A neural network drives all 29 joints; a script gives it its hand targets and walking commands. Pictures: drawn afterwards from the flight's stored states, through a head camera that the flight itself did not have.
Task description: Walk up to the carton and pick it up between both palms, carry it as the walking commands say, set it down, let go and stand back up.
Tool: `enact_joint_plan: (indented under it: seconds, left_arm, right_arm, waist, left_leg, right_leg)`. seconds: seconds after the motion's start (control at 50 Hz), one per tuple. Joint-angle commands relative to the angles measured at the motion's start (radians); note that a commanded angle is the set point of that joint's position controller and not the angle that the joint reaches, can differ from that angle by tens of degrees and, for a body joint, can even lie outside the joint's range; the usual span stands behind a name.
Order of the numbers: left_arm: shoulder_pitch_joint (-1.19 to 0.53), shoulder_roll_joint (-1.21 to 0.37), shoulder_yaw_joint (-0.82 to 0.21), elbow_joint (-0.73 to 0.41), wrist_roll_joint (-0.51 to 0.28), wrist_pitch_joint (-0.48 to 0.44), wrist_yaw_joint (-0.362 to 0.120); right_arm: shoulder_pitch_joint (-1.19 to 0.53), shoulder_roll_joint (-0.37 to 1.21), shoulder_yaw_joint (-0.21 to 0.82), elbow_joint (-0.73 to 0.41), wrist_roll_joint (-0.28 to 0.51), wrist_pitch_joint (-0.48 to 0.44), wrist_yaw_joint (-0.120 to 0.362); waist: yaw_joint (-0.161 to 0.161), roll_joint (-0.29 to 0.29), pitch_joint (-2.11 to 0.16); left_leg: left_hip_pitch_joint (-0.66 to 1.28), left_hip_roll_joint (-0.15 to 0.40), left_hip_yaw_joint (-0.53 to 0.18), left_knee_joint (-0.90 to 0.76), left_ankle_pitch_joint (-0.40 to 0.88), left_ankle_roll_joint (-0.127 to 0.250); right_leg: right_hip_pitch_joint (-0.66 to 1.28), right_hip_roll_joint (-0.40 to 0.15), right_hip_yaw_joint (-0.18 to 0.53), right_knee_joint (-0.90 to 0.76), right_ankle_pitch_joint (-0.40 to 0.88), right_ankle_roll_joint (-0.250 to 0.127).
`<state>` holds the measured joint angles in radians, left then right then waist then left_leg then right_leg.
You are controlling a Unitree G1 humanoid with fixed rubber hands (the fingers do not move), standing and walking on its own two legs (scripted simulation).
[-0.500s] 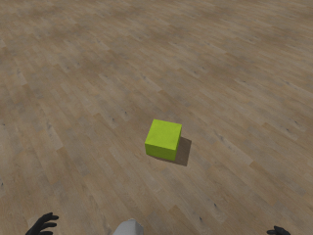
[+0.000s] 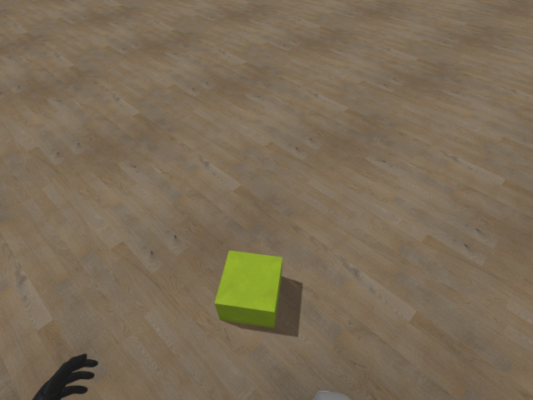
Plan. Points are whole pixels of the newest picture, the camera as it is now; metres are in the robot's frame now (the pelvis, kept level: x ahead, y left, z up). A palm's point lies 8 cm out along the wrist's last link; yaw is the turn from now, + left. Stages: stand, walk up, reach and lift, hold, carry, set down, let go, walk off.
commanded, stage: walk up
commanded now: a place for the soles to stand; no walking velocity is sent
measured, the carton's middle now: (251, 288) +0.63 +0.04 -0.68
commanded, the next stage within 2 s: none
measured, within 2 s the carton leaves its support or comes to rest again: neither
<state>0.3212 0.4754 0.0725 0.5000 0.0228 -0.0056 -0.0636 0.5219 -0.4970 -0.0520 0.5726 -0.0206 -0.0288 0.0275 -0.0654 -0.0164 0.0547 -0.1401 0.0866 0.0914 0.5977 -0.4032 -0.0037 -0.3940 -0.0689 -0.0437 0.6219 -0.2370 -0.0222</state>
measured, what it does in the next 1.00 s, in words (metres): walks ahead: left foot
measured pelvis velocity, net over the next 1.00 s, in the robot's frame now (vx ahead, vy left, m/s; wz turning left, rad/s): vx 0.19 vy -0.01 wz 0.08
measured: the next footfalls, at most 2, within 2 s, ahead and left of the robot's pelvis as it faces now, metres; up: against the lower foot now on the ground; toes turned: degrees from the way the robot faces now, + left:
left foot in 0.36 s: +0.28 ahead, +0.13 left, +0.00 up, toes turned +5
left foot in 1.90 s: +0.27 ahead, +0.24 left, +0.00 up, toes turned -9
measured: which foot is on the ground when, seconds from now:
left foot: down 0.00-0.02, up 0.04-0.34, down 0.36-1.00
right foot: down 0.00-1.00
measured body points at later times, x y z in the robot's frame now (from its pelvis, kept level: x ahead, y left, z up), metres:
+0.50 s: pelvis +0.17 -0.01 -0.01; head +0.20 +0.00 +0.44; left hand +0.23 +0.32 -0.10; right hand +0.36 -0.31 -0.07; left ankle +0.24 +0.13 -0.72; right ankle +0.14 -0.13 -0.72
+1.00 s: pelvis +0.19 -0.01 +0.02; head +0.21 -0.01 +0.46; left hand +0.28 +0.33 -0.08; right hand +0.33 -0.31 -0.10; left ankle +0.24 +0.13 -0.72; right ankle +0.14 -0.13 -0.72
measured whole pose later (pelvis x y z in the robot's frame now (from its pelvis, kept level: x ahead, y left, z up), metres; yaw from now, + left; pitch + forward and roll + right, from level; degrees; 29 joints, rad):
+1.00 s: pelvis +0.19 -0.01 +0.02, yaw +5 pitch -3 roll +0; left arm 0.14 0.42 0.02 0.91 -0.02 0.00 0.00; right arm 0.09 -0.41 0.00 0.96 0.02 0.02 0.00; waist 0.00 0.02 0.11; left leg -0.24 0.02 -0.01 0.44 -0.14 -0.01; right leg -0.05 -0.04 -0.08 0.44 -0.33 0.01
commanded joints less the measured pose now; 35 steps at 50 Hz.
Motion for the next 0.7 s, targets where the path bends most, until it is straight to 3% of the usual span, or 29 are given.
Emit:
enact_joint_plan:
  seconds: [0.0,0.02,0.04,0.08,0.1,0.12,0.16,0.18,0.22,0.24,0.26,0.28,0.3,0.34,0.36,0.38,0.4,0.42,0.44,0.46,0.48,0.5,0.52,0.54,0.56,0.58,0.6,0.64,0.68]
  left_arm:
    - [0.22,0.284,0.099,-0.028,0.014,-0.033,0.053]
    - [0.245,0.313,0.11,-0.042,0.009,-0.034,0.072]
    - [0.197,0.278,0.108,-0.041,-0.002,-0.034,0.072]
    - [0.126,0.241,0.092,-0.048,-0.011,-0.037,0.078]
    - [0.104,0.226,0.077,-0.049,-0.009,-0.04,0.077]
    - [0.066,0.228,0.076,-0.045,-0.002,-0.044,0.067]
    - [0.062,0.207,0.059,-0.04,-0.006,-0.044,0.058]
    - [0.067,0.203,0.056,-0.038,-0.001,-0.045,0.057]
    - [0.026,0.185,0.053,-0.039,0.001,-0.043,0.044]
    - [0.032,0.192,0.05,-0.042,-0.011,-0.041,0.048]
    - [0.038,0.19,0.045,-0.041,-0.012,-0.038,0.046]
    - [0.012,0.18,0.035,-0.034,-0.024,-0.036,0.044]
    - [0.042,0.175,0.028,-0.017,-0.03,-0.031,0.045]
    - [0.088,0.132,0.017,-0.008,-0.039,-0.025,0.051]
    - [0.099,0.131,0.019,-0.006,-0.052,-0.013,0.052]
    - [0.082,0.117,0.006,-0.011,-0.053,-0.009,0.059]
    - [0.084,0.155,0.021,-0.014,-0.04,0.002,0.064]
    - [0.09,0.147,0.018,0.012,-0.036,0.005,0.074]
    - [0.143,0.139,0.01,0.042,-0.037,0.003,0.076]
    - [0.163,0.155,0.012,0.07,-0.03,-0.007,0.077]
    - [0.115,0.202,0.014,0.081,-0.028,-0.014,0.077]
    - [0.05,0.244,0.02,0.086,-0.026,-0.016,0.078]
    - [-0.045,0.262,0.033,0.066,-0.028,-0.017,0.077]
    - [-0.084,0.227,0.024,0.073,-0.027,-0.021,0.068]
    - [-0.055,0.209,0.013,0.096,-0.031,-0.027,0.067]
    - [-0.023,0.193,0.005,0.13,-0.044,-0.03,0.069]
    - [-0.022,0.181,0.002,0.162,-0.04,-0.028,0.07]
    - [-0.01,0.157,-0.004,0.182,-0.056,-0.017,0.07]
    - [-0.038,0.153,-0.009,0.218,-0.052,-0.01,0.074]
  right_arm:
    - [-0.071,-0.065,-0.03,-0.147,0.009,-0.022,0.005]
    - [-0.11,-0.144,-0.05,-0.165,0.009,-0.016,-0.005]
    - [-0.114,-0.191,-0.074,-0.16,0.005,-0.009,-0.012]
    - [-0.096,-0.168,-0.07,-0.118,0.023,-0.002,-0.009]
    - [-0.071,-0.154,-0.064,-0.091,0.026,-0.003,-0.012]
    - [-0.056,-0.114,-0.058,-0.065,0.017,-0.005,-0.004]
    - [-0.09,-0.115,-0.04,-0.074,0.019,0.001,0.0]
    - [-0.101,-0.105,-0.035,-0.082,0.012,0.006,0.0]
    - [-0.107,-0.083,-0.03,-0.079,0.014,0.004,0.008]
    - [-0.143,-0.102,-0.035,-0.077,0.016,0.005,0.007]
    - [-0.137,-0.1,-0.031,-0.068,0.006,0.001,0.0]
    - [-0.164,-0.093,-0.029,-0.08,0.01,0.001,-0.013]
    - [-0.17,-0.098,-0.042,-0.047,0.015,0.0,-0.026]
    - [-0.217,-0.209,-0.066,-0.044,0.01,0.003,-0.041]
    - [-0.188,-0.22,-0.067,-0.052,0.02,0.0,-0.051]
    - [-0.206,-0.214,-0.059,-0.051,0.031,0.004,-0.057]
    - [-0.163,-0.207,-0.057,-0.057,0.025,0.005,-0.057]
    - [-0.2,-0.203,-0.048,-0.042,0.021,0.012,-0.054]
    - [-0.277,-0.175,-0.04,-0.045,0.021,0.019,-0.054]
    - [-0.344,-0.164,-0.033,-0.051,0.031,0.031,-0.044]
    - [-0.367,-0.14,-0.017,-0.032,0.039,0.031,-0.039]
    - [-0.345,-0.121,-0.01,0.002,0.04,0.036,-0.03]
    - [-0.324,-0.1,0.0,0.014,0.051,0.041,-0.026]
    - [-0.328,-0.128,-0.011,0.032,0.041,0.039,-0.032]
    - [-0.386,-0.161,-0.014,0.032,0.037,0.03,-0.034]
    - [-0.36,-0.147,-0.015,0.075,0.031,0.018,-0.033]
    - [-0.375,-0.119,-0.005,0.091,0.042,0.013,-0.029]
    - [-0.372,-0.137,-0.006,0.124,0.032,0.016,-0.03]
    - [-0.396,-0.133,-0.005,0.163,0.041,0.017,-0.034]
  waist:
    - [0.188,-0.31,-0.134]
    - [0.2,-0.194,-0.061]
    - [0.177,-0.084,-0.022]
    - [0.135,-0.046,0.039]
    - [0.112,-0.077,0.058]
    - [0.093,-0.122,0.023]
    - [0.087,-0.142,0.046]
    - [0.098,-0.194,0.033]
    - [0.089,-0.21,0.01]
    - [0.094,-0.193,0.026]
    - [0.085,-0.127,0.007]
    - [0.063,-0.12,-0.005]
    - [0.055,-0.078,-0.02]
    - [0.07,0.099,-0.099]
    - [0.035,0.167,-0.194]
    - [0.046,0.18,-0.172]
    - [0.02,0.135,-0.169]
    - [0.048,0.145,-0.117]
    - [0.08,0.189,-0.111]
    - [0.107,0.156,-0.103]
    - [0.101,0.072,-0.088]
    - [0.073,0.006,-0.034]
    - [0.038,0.015,-0.001]
    - [0.031,0.057,0.019]
    - [0.062,0.066,-0.013]
    - [0.057,0.057,-0.12]
    - [0.07,0.025,-0.13]
    - [0.076,0.009,-0.176]
    - [0.09,0.013,-0.154]
  left_leg:
    - [-0.551,-0.063,-0.035,0.522,-0.175,0.05]
    - [-0.61,-0.085,-0.171,0.621,-0.2,0.04]
    - [-0.614,-0.04,-0.198,0.663,-0.14,0.052]
    - [-0.556,-0.02,-0.227,0.552,-0.057,0.047]
    - [-0.497,-0.021,-0.198,0.514,-0.02,0.034]
    - [-0.412,0.001,-0.157,0.458,-0.008,0.036]
    - [-0.367,-0.034,-0.146,0.345,0.045,0.015]
    - [-0.352,-0.035,-0.107,0.272,0.065,0.016]
    - [-0.252,-0.041,-0.075,0.143,0.155,0.008]
    - [-0.254,-0.055,-0.053,0.123,0.182,0.01]
    - [-0.178,-0.07,-0.04,0.055,0.258,0.003]
    - [-0.106,-0.094,-0.013,-0.003,0.319,0.023]
    - [-0.025,-0.079,-0.05,-0.045,0.403,0.043]
    - [0.08,0.083,-0.27,-0.011,0.647,0.129]
    - [0.073,0.18,-0.4,-0.052,0.606,0.226]
    - [0.01,0.25,-0.518,-0.088,0.621,0.277]
    - [-0.003,0.247,-0.461,-0.074,0.552,0.305]
    - [-0.013,0.224,-0.476,-0.105,0.474,0.285]
    - [-0.071,0.184,-0.39,-0.098,0.45,0.232]
    - [-0.144,0.116,-0.301,-0.06,0.459,0.168]
    - [-0.204,0.059,-0.257,0.017,0.455,0.094]
    - [-0.184,-0.028,-0.162,0.087,0.359,0.025]
    - [-0.138,-0.051,-0.129,0.027,0.184,0.002]
    - [-0.069,-0.015,-0.158,-0.045,0.276,0.016]
    - [-0.01,0.021,-0.195,-0.027,0.491,0.033]
    - [-0.007,0.046,-0.202,-0.007,0.621,0.066]
    - [-0.035,0.042,-0.221,0.004,0.663,0.058]
    - [-0.01,0.044,-0.169,-0.015,0.726,0.082]
    - [-0.023,0.042,-0.188,-0.028,0.683,0.079]
  right_leg:
    - [0.521,-0.298,0.549,-0.285,-0.401,-0.161]
    - [0.48,-0.385,0.709,-0.354,-0.41,-0.246]
    - [0.406,-0.369,0.646,-0.342,-0.451,-0.283]
    - [0.322,-0.299,0.414,-0.328,-0.284,-0.226]
    - [0.249,-0.254,0.337,-0.306,-0.09,-0.208]
    - [0.194,-0.258,0.277,-0.312,-0.043,-0.216]
    - [0.164,-0.217,0.174,-0.312,0.141,-0.196]
    - [0.195,-0.173,0.132,-0.278,0.195,-0.19]
    - [0.146,-0.151,0.079,-0.29,0.069,-0.17]
    - [0.161,-0.145,0.067,-0.256,0.108,-0.155]
    - [0.126,-0.17,0.06,-0.194,0.197,-0.147]
    - [0.109,-0.143,0.014,-0.108,0.332,-0.127]
    - [0.077,-0.122,-0.008,-0.02,0.372,-0.072]
    - [0.015,-0.052,-0.052,0.149,0.166,-0.003]
    - [0.057,0.0,-0.038,0.274,-0.003,0.025]
    - [0.03,0.018,0.001,0.316,-0.272,0.035]
    - [0.027,0.01,0.041,0.301,-0.388,0.017]
    - [0.028,0.013,0.028,0.243,-0.38,-0.002]
    - [0.1,-0.016,0.034,0.1,-0.277,-0.001]
    - [0.202,-0.016,0.04,-0.029,-0.139,0.002]
    - [0.218,-0.094,0.185,-0.153,-0.013,-0.02]
    - [0.151,-0.187,0.266,-0.228,0.07,-0.038]
    - [0.07,-0.222,0.259,-0.249,0.043,-0.058]
    - [0.047,-0.173,0.155,-0.155,0.05,-0.058]
    - [0.058,-0.132,0.109,-0.119,0.185,-0.016]
    - [0.19,-0.087,0.039,-0.08,0.232,-0.009]
    - [0.258,-0.087,0.055,-0.119,0.295,-0.001]
    - [0.323,-0.087,0.037,-0.067,0.392,-0.005]
    - [0.323,-0.078,0.024,-0.103,0.345,-0.014]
